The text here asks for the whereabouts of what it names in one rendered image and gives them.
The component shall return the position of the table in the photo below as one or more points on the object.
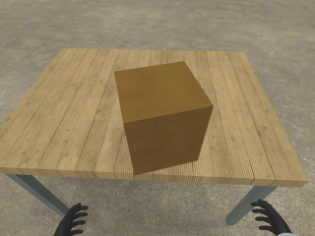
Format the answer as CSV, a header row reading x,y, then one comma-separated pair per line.
x,y
69,124

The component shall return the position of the right robot hand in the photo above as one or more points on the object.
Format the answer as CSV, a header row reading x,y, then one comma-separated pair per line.
x,y
278,224

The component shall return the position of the left robot hand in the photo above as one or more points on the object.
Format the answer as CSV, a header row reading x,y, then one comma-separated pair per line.
x,y
67,223

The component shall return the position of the carton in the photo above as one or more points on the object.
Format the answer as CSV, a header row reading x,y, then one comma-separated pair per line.
x,y
165,114

